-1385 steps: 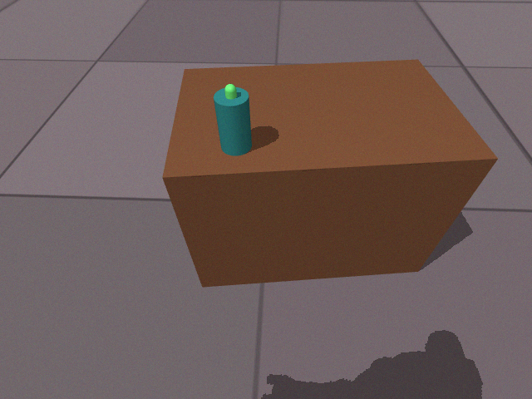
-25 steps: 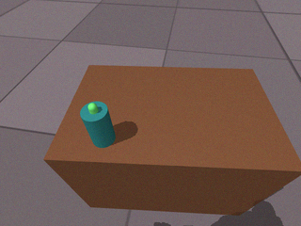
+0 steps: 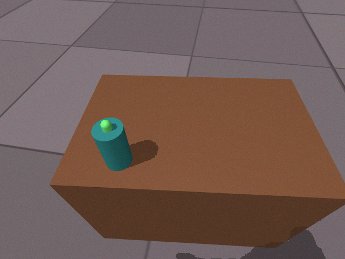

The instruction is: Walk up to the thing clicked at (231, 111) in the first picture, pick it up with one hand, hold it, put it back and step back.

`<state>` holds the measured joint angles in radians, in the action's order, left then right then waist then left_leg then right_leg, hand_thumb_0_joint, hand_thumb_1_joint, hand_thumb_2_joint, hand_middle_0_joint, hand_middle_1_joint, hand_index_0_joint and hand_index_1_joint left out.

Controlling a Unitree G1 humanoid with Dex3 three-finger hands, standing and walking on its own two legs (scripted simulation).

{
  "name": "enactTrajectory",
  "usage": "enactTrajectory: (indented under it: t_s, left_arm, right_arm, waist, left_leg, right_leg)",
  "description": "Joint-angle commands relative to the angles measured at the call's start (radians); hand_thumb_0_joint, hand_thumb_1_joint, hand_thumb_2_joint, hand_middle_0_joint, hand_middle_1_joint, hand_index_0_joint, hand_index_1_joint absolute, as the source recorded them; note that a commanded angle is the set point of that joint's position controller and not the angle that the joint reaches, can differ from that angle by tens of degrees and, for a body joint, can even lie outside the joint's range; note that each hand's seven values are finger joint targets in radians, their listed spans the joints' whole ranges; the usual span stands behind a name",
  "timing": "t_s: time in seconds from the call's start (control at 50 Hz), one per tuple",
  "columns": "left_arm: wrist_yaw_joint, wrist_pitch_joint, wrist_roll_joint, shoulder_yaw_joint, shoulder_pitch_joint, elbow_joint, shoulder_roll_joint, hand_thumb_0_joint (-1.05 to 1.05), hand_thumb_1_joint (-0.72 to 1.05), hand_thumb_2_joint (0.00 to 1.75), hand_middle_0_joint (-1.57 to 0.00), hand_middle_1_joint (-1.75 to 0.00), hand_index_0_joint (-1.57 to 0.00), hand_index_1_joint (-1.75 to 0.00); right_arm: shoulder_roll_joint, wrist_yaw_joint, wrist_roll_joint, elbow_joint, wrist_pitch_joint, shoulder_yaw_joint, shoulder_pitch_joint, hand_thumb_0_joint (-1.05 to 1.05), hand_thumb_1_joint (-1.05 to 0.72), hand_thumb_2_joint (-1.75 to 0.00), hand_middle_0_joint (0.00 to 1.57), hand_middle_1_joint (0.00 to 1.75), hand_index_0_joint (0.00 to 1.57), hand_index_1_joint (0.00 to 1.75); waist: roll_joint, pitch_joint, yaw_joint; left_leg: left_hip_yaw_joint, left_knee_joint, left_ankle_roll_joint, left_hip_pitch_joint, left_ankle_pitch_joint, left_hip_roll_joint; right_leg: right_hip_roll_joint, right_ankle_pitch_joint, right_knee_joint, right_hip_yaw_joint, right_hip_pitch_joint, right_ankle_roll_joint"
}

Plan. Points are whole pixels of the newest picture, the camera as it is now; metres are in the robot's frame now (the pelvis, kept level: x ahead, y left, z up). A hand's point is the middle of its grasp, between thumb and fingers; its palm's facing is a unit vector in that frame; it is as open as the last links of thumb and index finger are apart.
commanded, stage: stand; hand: left
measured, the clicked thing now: (112, 142) +0.44 +0.22 -0.04
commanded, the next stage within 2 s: step back in 0.46 s
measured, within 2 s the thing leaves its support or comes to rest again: neither
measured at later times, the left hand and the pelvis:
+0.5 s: hand out of the picture +0.07 +0.25 -0.16, palm faces +0.00 -0.94 -0.33, open 7.4 cm; pelvis +0.00 +0.00 +0.00, yaw +0 degrees
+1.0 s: hand out of the picture +0.06 +0.30 -0.19, palm faces -0.02 -0.92 -0.38, open 7.4 cm; pelvis -0.09 +0.03 -0.04, yaw +1 degrees
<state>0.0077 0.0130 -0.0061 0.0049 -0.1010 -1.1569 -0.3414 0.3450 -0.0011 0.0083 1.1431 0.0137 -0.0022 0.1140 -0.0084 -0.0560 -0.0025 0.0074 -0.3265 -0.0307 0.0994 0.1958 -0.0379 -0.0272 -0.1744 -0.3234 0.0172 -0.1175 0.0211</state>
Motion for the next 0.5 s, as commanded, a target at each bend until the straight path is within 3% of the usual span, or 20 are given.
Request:
enactTrajectory:
  t_s: [0.0, 0.26, 0.32, 0.42, 0.44, 0.48]
  left_arm:
    - [-0.019, 0.019, -0.004, 0.036, 0.026, 0.056, -0.214, 0.00, 0.90, 0.90, -0.20, -0.30, -0.20, -0.30]
    - [-0.020, 0.022, -0.004, 0.037, 0.026, 0.064, -0.217, 0.00, 0.90, 0.90, -0.20, -0.30, -0.20, -0.30]
    - [-0.019, 0.019, -0.002, 0.034, 0.019, 0.061, -0.212, 0.00, 0.90, 0.90, -0.20, -0.30, -0.20, -0.30]
    - [-0.019, 0.019, -0.006, 0.039, 0.025, 0.064, -0.219, 0.00, 0.90, 0.90, -0.20, -0.30, -0.20, -0.30]
    - [-0.021, 0.007, 0.012, 0.081, 0.040, 0.098, -0.284, 0.00, 0.90, 0.90, -0.20, -0.30, -0.20, -0.30]
    - [-0.026, 0.002, 0.014, 0.086, 0.013, 0.124, -0.266, 0.00, 0.90, 0.90, -0.20, -0.30, -0.20, -0.30]
  right_arm:
    - [0.211, -0.011, 0.004, -0.056, 0.017, -0.038, -0.027, 0.00, -0.90, -0.90, 0.20, 0.30, 0.20, 0.30]
    - [0.211, -0.010, 0.002, -0.060, 0.014, -0.039, -0.027, 0.00, -0.90, -0.90, 0.20, 0.30, 0.20, 0.30]
    - [0.210, -0.008, 0.002, -0.058, 0.013, -0.039, -0.028, 0.00, -0.90, -0.90, 0.20, 0.30, 0.20, 0.30]
    - [0.209, -0.007, 0.003, -0.064, 0.014, -0.038, -0.026, 0.00, -0.90, -0.90, 0.20, 0.30, 0.20, 0.30]
    - [0.266, -0.002, -0.003, -0.080, -0.005, -0.063, -0.062, 0.00, -0.90, -0.90, 0.20, 0.30, 0.20, 0.30]
    - [0.252, -0.003, -0.015, -0.103, -0.013, -0.070, -0.028, 0.00, -0.90, -0.90, 0.20, 0.30, 0.20, 0.30]
  waist:
    - [0.004, 0.088, 0.002]
    - [0.009, 0.088, 0.007]
    - [-0.001, 0.062, 0.002]
    - [0.005, 0.068, 0.005]
    - [0.015, -0.046, -0.005]
    - [0.004, 0.056, 0.007]
  left_leg:
    - [-0.071, 0.049, 0.041, -0.003, -0.158, -0.099]
    - [-0.064, 0.042, 0.043, -0.009, -0.174, -0.099]
    - [-0.071, 0.061, 0.038, 0.008, -0.120, -0.095]
    - [-0.073, 0.067, 0.041, 0.013, -0.106, -0.096]
    - [-0.090, -0.038, 0.075, 0.083, -0.261, -0.079]
    - [-0.075, -0.101, 0.091, 0.049, -0.358, -0.088]
  right_leg:
    - [-0.113, 0.179, 0.039, -0.086, 0.033, -0.035]
    - [-0.116, 0.212, 0.045, -0.088, 0.040, -0.034]
    - [-0.107, 0.142, 0.052, -0.083, 0.021, -0.031]
    - [-0.108, 0.128, 0.053, -0.083, 0.028, -0.032]
    - [-0.090, 0.283, -0.039, -0.090, -0.064, -0.037]
    - [-0.090, 0.343, -0.088, -0.071, -0.026, -0.063]
